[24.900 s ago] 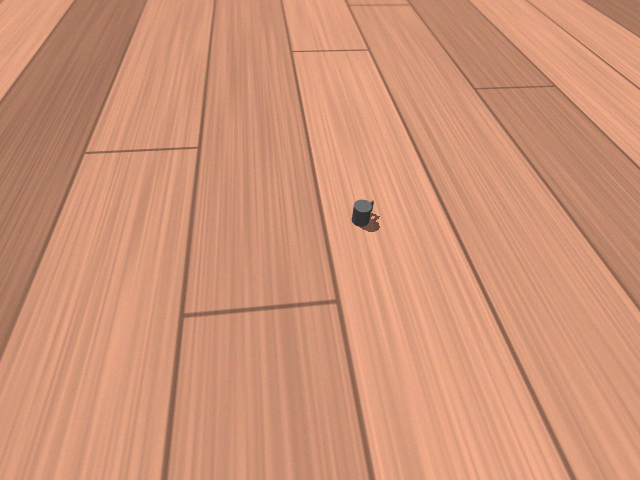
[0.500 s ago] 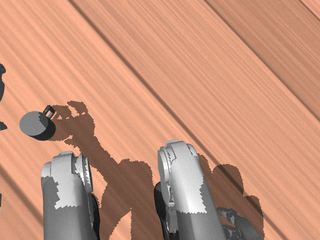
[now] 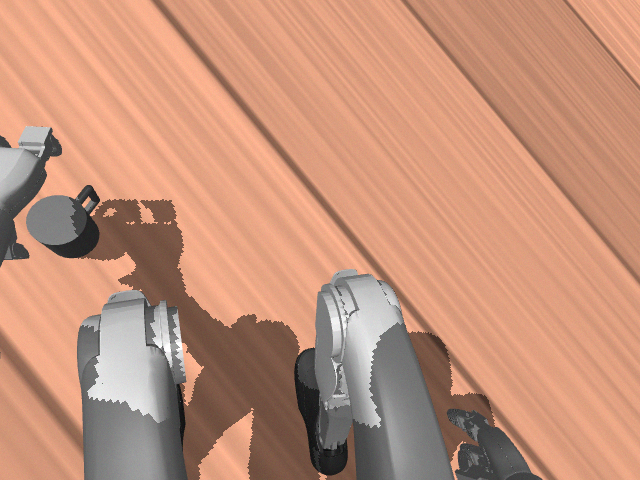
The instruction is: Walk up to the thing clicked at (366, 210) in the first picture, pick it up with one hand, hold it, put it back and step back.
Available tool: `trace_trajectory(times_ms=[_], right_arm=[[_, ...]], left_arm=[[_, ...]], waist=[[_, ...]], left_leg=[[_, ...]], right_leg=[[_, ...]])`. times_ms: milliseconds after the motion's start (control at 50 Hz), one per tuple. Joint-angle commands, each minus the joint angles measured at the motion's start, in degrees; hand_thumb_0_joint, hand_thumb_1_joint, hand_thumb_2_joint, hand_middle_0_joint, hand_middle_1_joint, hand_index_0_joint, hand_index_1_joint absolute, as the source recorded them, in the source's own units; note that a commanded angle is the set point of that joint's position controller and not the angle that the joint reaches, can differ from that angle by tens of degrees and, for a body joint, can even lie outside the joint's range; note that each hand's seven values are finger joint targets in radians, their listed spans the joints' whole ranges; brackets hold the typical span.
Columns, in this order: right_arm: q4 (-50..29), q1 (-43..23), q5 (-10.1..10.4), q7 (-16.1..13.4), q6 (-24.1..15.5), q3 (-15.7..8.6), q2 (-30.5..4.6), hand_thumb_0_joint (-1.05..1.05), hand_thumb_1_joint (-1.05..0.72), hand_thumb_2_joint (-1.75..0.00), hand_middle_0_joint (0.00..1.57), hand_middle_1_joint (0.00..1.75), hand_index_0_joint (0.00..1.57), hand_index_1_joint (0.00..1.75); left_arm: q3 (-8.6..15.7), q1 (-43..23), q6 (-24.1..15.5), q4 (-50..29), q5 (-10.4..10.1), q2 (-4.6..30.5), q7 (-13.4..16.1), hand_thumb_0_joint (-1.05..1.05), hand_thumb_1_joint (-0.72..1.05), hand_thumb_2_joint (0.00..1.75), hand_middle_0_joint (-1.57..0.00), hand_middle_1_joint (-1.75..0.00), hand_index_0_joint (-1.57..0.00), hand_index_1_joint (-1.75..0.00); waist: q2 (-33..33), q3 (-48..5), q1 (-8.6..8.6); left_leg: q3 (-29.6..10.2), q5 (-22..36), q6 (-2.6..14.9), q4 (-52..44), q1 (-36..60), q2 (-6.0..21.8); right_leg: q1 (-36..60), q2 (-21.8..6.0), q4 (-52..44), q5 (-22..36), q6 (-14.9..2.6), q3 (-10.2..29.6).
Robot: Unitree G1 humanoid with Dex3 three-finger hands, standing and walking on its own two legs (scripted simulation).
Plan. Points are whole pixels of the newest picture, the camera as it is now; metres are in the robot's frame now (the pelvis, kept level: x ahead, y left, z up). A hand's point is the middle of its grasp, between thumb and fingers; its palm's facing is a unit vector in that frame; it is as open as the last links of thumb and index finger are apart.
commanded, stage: withdraw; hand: left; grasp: from above
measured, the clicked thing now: (73, 219) +0.48 +0.27 -0.29
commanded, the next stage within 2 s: home in 0.04 s
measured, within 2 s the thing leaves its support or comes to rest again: neither
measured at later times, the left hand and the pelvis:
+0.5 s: hand out of the picture +0.43 +0.30 -0.05, palm faces -0.36 -0.31 -0.88, open 11.7 cm; pelvis +0.03 +0.00 +0.07, yaw +1 degrees
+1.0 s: hand out of the picture +0.27 +0.24 +0.16, palm faces -0.02 -0.90 -0.44, open 7.4 cm; pelvis +0.04 +0.00 +0.25, yaw +6 degrees
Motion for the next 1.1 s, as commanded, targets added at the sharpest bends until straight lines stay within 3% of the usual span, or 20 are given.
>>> trace_trajectory(times_ms=[0, 40, 120, 140, 160, 200, 220, 260, 280, 340, 420, 440, 520, 580, 620, 680, 720, 860, 960, 1080], right_arm=[[0.43, 10.01, -1.39, -0.11, -1.48, -4.21, -13.80, 0.00, -0.90, -0.90, 0.20, 0.30, 0.20, 0.30], [0.62, 10.91, -1.81, 0.08, -2.33, -3.63, -13.31, 0.00, -0.90, -0.90, 0.20, 0.30, 0.20, 0.30], [0.28, 10.99, -1.40, 0.49, -3.41, -3.35, -13.28, 0.00, -0.88, -0.89, 0.20, 0.30, 0.20, 0.30], [0.31, 11.60, -1.14, 0.59, -3.53, -3.51, -13.36, 0.00, -0.89, -0.89, 0.20, 0.30, 0.20, 0.30], [0.22, 12.22, -0.78, 0.77, -3.64, -3.68, -12.92, 0.00, -0.88, -0.89, 0.20, 0.30, 0.20, 0.30], [-0.23, 13.53, 0.08, 0.83, -3.53, -4.42, -12.70, 0.00, -0.88, -0.89, 0.20, 0.30, 0.20, 0.30], [-0.16, 14.86, 0.44, 0.87, -3.42, -5.03, -12.64, 0.00, -0.88, -0.89, 0.20, 0.30, 0.20, 0.30], [-0.64, 15.71, 1.54, 0.96, -2.90, -6.38, -12.06, 0.00, -0.89, -0.89, 0.20, 0.30, 0.20, 0.30], [-1.09, 15.82, 2.20, 0.95, -2.61, -6.98, -12.15, 0.00, -0.89, -0.90, 0.20, 0.30, 0.20, 0.30], [-2.89, 17.06, 4.11, 0.53, -1.25, -8.43, -11.77, 0.00, -0.89, -0.90, 0.20, 0.30, 0.20, 0.30], [-5.77, 15.70, 5.96, -0.46, -0.21, -9.14, -10.64, 0.00, -0.90, -0.90, 0.20, 0.30, 0.20, 0.30], [-6.33, 15.01, 6.34, -0.90, -0.13, -9.33, -10.45, 0.00, -0.90, -0.90, 0.20, 0.30, 0.20, 0.30], [-8.16, 11.74, 7.42, -2.15, 0.05, -9.50, -8.60, 0.00, -0.90, -0.90, 0.20, 0.30, 0.20, 0.30], [-9.62, 9.28, 7.86, -2.98, 0.02, -9.91, -8.58, 0.00, -0.90, -0.90, 0.20, 0.30, 0.20, 0.30], [-11.02, 7.49, 8.32, -3.50, -0.28, -9.67, -7.95, 0.00, -0.90, -0.90, 0.20, 0.30, 0.20, 0.30], [-12.57, 5.15, 8.96, -4.58, -1.20, -9.37, -7.90, 0.00, -0.90, -0.90, 0.20, 0.30, 0.20, 0.30], [-13.67, 3.92, 9.30, -5.36, -2.06, -9.13, -7.31, 0.00, -0.90, -0.90, 0.20, 0.30, 0.20, 0.30], [-16.88, 0.82, 10.11, -8.43, -4.80, -7.23, -5.80, 0.00, -0.90, -0.90, 0.20, 0.30, 0.20, 0.30], [-17.78, 2.94, 10.41, -10.53, -6.45, -5.91, -3.91, 0.00, -0.90, -0.90, 0.20, 0.30, 0.20, 0.30], [-18.33, 5.78, 10.38, -13.46, -8.08, -4.26, -2.26, 0.00, -0.90, -0.90, 0.20, 0.30, 0.20, 0.30]], left_arm=[[5.03, -26.93, 4.87, -3.39, 0.82, 18.14, 8.15, 0.00, -0.52, 0.99, -0.08, -1.00, -0.08, -1.00], [5.56, -28.72, 6.98, -1.84, 0.21, 19.37, 8.27, 0.00, -0.50, 0.97, -0.08, -1.00, -0.09, -0.99], [5.10, -23.96, 10.08, -0.42, -3.29, 19.02, 5.44, 0.00, -0.42, 0.90, -0.16, -0.92, -0.17, -0.91], [5.41, -21.68, 10.69, -0.69, -4.39, 19.16, 4.31, 0.00, -0.48, 0.95, -0.08, -1.00, -0.10, -0.99], [4.35, -20.62, 11.21, -1.05, -5.48, 17.93, 2.64, 0.00, -0.40, 0.89, -0.16, -0.92, -0.18, -0.91], [5.15, -18.80, 11.42, -6.35, -8.01, 19.06, -0.37, 0.00, -0.26, 0.95, -0.26, -0.76, -0.23, -0.75], [6.66, -17.67, 11.36, -10.37, -9.60, 20.00, -1.88, 0.00, -0.25, 0.93, -0.25, -0.69, -0.22, -0.71], [6.42, -12.64, 11.05, -15.77, -13.17, 17.48, -5.04, 0.00, -0.15, 0.91, -0.24, -0.64, -0.22, -0.66], [5.12, -8.55, 11.24, -16.78, -14.84, 14.10, -6.73, 0.00, -0.15, 0.87, -0.23, -0.61, -0.21, -0.63], [6.17, -1.87, 11.68, -28.87, -19.96, 13.08, -11.10, 0.00, 0.09, 0.77, -0.20, -0.43, -0.19, -0.44], [5.30, 9.30, 13.79, -43.60, -29.54, 5.92, -15.84, 0.00, 0.41, 0.81, -0.19, -0.34, -0.19, -0.35], [6.60, 10.09, 14.15, -47.98, -31.78, 6.52, -16.44, 0.00, 0.49, 0.82, -0.19, -0.33, -0.19, -0.33], [6.16, 18.47, 16.27, -53.48, -38.33, 1.91, -19.25, 0.00, 0.81, 0.91, -0.20, -0.30, -0.20, -0.31], [5.95, 22.23, 18.00, -59.65, -42.12, -0.58, -20.47, 0.00, 0.90, 0.90, -0.20, -0.30, -0.20, -0.30], [3.36, 25.69, 19.28, -62.76, -44.94, -4.76, -21.38, 0.00, 0.90, 0.90, -0.20, -0.30, -0.20, -0.30], [4.29, 31.52, 21.78, -67.16, -49.20, -5.76, -21.92, 0.00, 0.90, 0.90, -0.20, -0.30, -0.20, -0.30], [2.51, 35.45, 23.63, -70.29, -52.19, -8.94, -22.25, 0.00, 0.90, 0.90, -0.20, -0.30, -0.20, -0.30], [2.47, 43.79, 29.17, -80.64, -62.64, -12.25, -21.33, 0.00, 0.90, 0.90, -0.20, -0.30, -0.20, -0.30], [3.00, 53.73, 33.23, -84.93, -69.61, -15.15, -20.32, 0.00, 0.90, 0.90, -0.20, -0.30, -0.20, -0.30], [2.34, 64.32, 38.09, -87.63, -74.82, -20.51, -19.59, 0.00, 0.90, 0.90, -0.20, -0.30, -0.20, -0.30]], waist=[[25.81, -37.80, -1.31], [25.03, -38.01, -2.07], [23.58, -40.70, -0.51], [23.17, -40.79, 0.34], [21.41, -40.91, 0.01], [19.92, -44.88, 1.40], [19.47, -46.95, 2.16], [18.61, -49.66, 3.38], [17.89, -49.05, 3.71], [15.80, -52.80, 5.60], [11.83, -48.06, 6.17], [11.54, -48.17, 6.95], [10.05, -43.77, 7.68], [12.78, -42.36, 8.97], [12.89, -39.64, 8.32], [12.47, -37.71, 9.37], [12.33, -35.90, 8.89], [12.00, -30.65, 7.41], [10.69, -29.36, 7.76], [9.08, -23.20, 7.85]], left_leg=[[5.32, -2.22, 0.83, -15.52, 34.28, -0.31], [5.93, -3.56, 1.31, -14.46, 32.62, -0.48], [6.42, -4.31, 2.09, -13.97, 30.64, -0.81], [6.52, -4.00, 2.24, -14.54, 30.22, -0.91], [6.52, -3.65, 2.37, -14.42, 29.88, -0.86], [6.92, -1.34, 2.67, -15.12, 30.52, -0.96], [7.01, 1.03, 2.69, -15.52, 31.93, -0.94], [7.22, 3.61, 2.64, -16.70, 33.82, -0.90], [7.06, 3.91, 2.53, -17.96, 34.14, -0.97], [6.81, 7.72, 2.51, -20.91, 38.05, -0.78], [5.91, 9.55, 2.80, -25.59, 40.83, -0.48], [5.88, 9.98, 2.93, -26.50, 41.47, -0.41], [5.47, 8.75, 2.99, -31.77, 45.16, 0.22], [4.15, 6.84, 2.30, -37.17, 51.01, 0.76], [3.77, 3.54, 2.22, -41.07, 53.00, 1.01], [3.39, 0.72, 1.99, -46.29, 57.26, 1.18], [3.37, 0.16, 1.79, -49.11, 60.16, 1.21], [2.65, -4.36, 1.87, -59.09, 68.49, 0.71], [3.12, 1.95, 1.58, -65.13, 76.81, 0.43], [2.33, 7.57, 1.24, -73.68, 84.61, 0.50]], right_leg=[[6.53, 1.02, -11.55, 3.48, -4.35, -6.07], [7.31, 0.91, -12.31, 1.74, -4.19, -5.23], [9.54, 0.95, -13.36, 1.13, -4.16, -4.65], [10.50, 1.04, -13.95, 1.39, -4.07, -4.72], [11.72, 1.34, -14.40, 1.53, -4.29, -4.45], [16.54, 1.50, -15.73, 3.59, -4.12, -3.87], [18.96, 1.31, -16.16, 5.95, -3.88, -3.80], [22.71, 1.38, -17.43, 8.41, -3.73, -3.29], [23.13, 1.27, -17.97, 8.76, -3.77, -3.34], [29.10, 1.27, -21.01, 12.68, -3.48, -2.53], [31.69, 1.08, -26.69, 14.46, -3.18, -1.60], [33.00, 1.19, -27.83, 15.05, -3.21, -1.31], [36.29, 0.92, -32.90, 13.36, -3.38, -0.21], [36.94, 0.43, -35.45, 10.67, -3.89, -0.08], [38.34, 0.33, -38.00, 8.72, -3.70, -0.03], [41.86, 0.15, -41.94, 6.87, -3.58, 0.28], [43.70, 0.12, -44.67, 6.51, -3.47, 0.41], [52.31, -0.04, -54.72, 3.00, -3.16, 1.63], [62.07, -0.25, -61.98, 7.53, -3.01, 2.10], [71.91, -0.10, -70.22, 12.47, -2.88, 1.54]])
